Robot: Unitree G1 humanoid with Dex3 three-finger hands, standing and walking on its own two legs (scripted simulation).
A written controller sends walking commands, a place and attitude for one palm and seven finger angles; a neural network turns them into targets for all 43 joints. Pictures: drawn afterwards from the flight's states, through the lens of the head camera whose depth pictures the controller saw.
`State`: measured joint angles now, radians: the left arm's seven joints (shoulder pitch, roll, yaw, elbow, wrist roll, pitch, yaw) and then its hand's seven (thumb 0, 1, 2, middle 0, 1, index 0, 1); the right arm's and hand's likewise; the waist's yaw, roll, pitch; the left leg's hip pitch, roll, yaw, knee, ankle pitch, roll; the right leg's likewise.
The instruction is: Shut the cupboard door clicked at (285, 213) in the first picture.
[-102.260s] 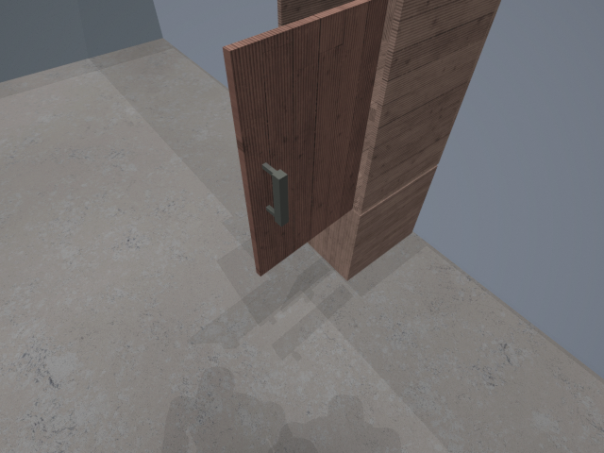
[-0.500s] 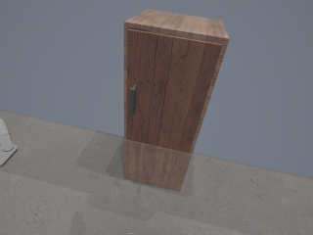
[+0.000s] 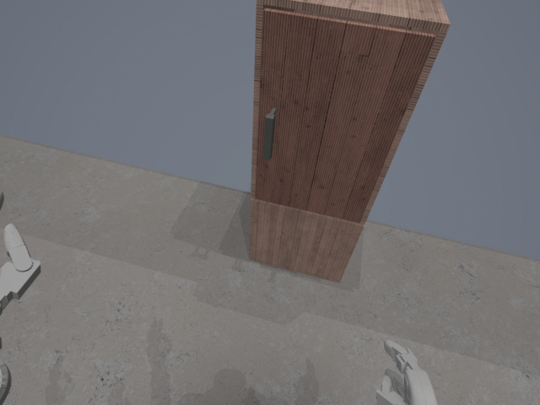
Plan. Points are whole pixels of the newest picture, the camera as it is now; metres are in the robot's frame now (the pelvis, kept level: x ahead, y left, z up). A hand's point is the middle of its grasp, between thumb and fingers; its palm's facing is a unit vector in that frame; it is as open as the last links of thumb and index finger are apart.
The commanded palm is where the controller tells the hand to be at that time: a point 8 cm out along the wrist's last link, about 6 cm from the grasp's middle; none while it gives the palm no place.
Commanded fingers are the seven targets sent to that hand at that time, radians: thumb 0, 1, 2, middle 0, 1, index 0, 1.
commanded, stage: stop stepping back and stand still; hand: left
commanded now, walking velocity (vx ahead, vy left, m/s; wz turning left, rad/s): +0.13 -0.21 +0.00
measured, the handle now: (270, 134) +0.80 +0.05 -0.05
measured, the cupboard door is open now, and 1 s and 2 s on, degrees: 0 0 0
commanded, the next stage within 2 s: let the arm hang, fingers relaxed in 1.06 s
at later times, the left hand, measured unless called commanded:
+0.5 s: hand (89, 243) +0.25 +0.24 +0.16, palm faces +0.40 -0.80 -0.44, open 7.4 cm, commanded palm +0.19 +0.28 +0.18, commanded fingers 0.00 0.90 0.90 -0.20 -0.30 -0.20 -0.30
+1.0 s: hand (55, 245) +0.24 +0.27 +0.16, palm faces +0.43 -0.81 -0.41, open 7.4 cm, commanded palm +0.18 +0.31 +0.18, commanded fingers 0.00 0.90 0.90 -0.20 -0.30 -0.20 -0.30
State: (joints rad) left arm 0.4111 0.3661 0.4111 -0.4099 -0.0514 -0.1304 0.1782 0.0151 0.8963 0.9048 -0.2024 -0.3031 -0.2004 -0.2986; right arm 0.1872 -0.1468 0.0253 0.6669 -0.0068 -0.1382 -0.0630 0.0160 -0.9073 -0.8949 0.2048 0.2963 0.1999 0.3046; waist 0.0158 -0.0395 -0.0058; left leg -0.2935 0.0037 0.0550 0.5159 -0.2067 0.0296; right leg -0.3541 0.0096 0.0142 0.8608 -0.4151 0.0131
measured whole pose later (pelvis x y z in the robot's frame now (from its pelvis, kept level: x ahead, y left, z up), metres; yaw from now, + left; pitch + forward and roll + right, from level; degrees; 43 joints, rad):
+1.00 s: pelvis +0.03 +0.01 +0.01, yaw -2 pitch +0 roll -1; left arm 0.52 0.39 0.39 -0.44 -0.06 -0.17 0.16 0.01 0.89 0.90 -0.21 -0.30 -0.21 -0.30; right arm 0.22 -0.19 0.03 0.62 0.01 -0.07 -0.08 0.01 -0.91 -0.90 0.21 0.30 0.20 0.30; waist 0.01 0.00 -0.03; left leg -0.29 0.02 0.06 0.48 -0.19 0.03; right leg -0.16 0.02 -0.08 0.42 -0.27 -0.02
